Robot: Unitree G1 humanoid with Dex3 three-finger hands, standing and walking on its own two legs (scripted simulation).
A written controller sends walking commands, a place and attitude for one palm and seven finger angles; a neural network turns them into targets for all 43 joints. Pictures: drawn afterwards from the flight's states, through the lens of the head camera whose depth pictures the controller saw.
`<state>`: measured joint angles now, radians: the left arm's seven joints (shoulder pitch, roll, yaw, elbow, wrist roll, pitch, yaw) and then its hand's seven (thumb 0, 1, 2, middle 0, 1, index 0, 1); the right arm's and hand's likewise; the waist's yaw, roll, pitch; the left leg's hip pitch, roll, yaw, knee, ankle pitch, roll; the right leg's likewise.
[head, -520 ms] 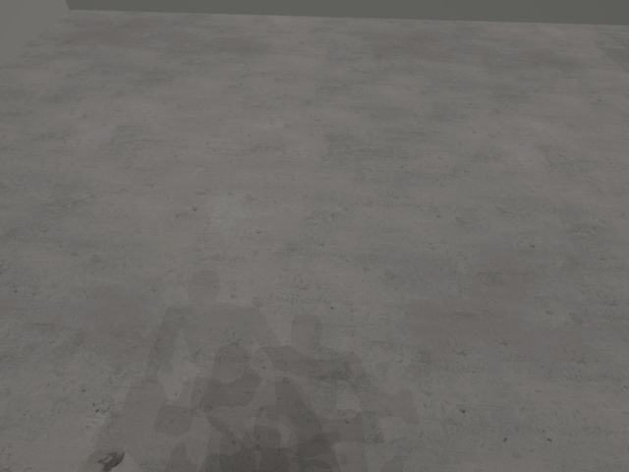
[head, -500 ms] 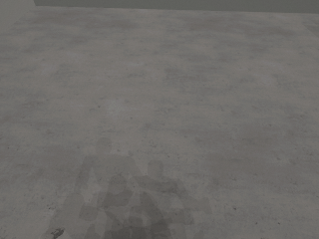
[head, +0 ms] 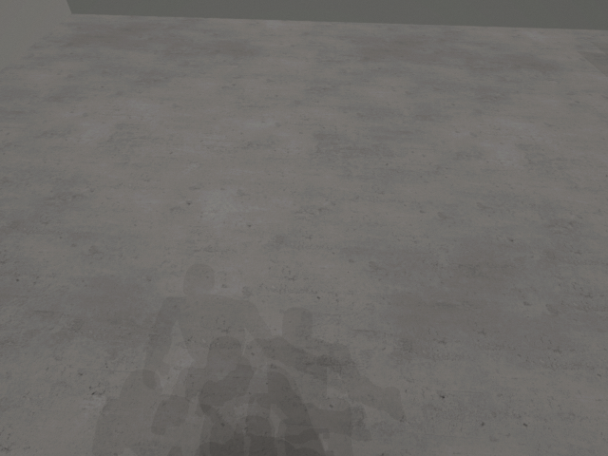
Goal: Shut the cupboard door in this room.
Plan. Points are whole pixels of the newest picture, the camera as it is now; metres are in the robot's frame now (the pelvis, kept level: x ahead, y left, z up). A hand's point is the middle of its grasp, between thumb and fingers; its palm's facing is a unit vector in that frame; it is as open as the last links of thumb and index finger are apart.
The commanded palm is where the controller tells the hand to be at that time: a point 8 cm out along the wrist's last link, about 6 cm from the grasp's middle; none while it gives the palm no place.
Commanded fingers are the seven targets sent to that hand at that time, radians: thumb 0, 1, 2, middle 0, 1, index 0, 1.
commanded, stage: stand and wait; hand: left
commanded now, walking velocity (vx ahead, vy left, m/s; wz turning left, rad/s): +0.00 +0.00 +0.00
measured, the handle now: out of the picture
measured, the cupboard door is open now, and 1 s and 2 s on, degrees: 87 87 87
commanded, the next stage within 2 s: turn or walk to find it in 0.38 s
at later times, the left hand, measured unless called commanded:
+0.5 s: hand out of the picture +0.07 +0.24 -0.15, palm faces -0.02 -0.94 -0.34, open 7.4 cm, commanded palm none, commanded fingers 0.00 0.90 0.90 -0.20 -0.30 -0.20 -0.30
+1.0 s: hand out of the picture +0.01 +0.21 -0.17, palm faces +0.18 -0.95 -0.24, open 7.4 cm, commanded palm none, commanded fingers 0.00 0.90 0.90 -0.20 -0.30 -0.20 -0.30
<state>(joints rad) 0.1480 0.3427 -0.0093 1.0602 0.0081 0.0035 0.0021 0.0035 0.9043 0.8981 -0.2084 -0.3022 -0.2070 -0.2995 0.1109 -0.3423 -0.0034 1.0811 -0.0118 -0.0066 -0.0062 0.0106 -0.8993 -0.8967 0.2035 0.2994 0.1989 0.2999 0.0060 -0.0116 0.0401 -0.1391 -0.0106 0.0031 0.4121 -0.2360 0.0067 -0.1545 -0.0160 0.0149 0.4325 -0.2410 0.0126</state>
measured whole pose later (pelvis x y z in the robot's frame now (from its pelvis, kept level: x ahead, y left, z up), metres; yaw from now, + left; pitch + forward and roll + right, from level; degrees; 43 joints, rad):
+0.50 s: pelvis -0.01 -0.01 +0.00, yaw +1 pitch -2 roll +0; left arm 0.12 0.34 -0.01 1.07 0.01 0.00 0.00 0.00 0.90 0.90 -0.21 -0.30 -0.21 -0.30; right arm 0.13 -0.34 0.00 1.11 -0.01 0.00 0.00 0.01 -0.90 -0.90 0.20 0.30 0.20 0.30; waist -0.01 0.00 0.04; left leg -0.16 0.00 -0.01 0.40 -0.20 0.00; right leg -0.18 -0.01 0.00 0.42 -0.21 0.00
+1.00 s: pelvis -0.04 +0.00 -0.01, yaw +11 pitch +1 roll -1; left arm 0.17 0.22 0.03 0.93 0.00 0.05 0.03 0.00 0.91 0.90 -0.21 -0.30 -0.20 -0.30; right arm 0.24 -0.18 -0.04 0.98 -0.02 0.04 -0.01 0.01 -0.90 -0.90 0.20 0.30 0.20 0.30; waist -0.03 0.00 0.07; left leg -0.33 -0.06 -0.14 0.49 -0.17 0.02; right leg -0.36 -0.01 0.00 0.85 -0.48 0.05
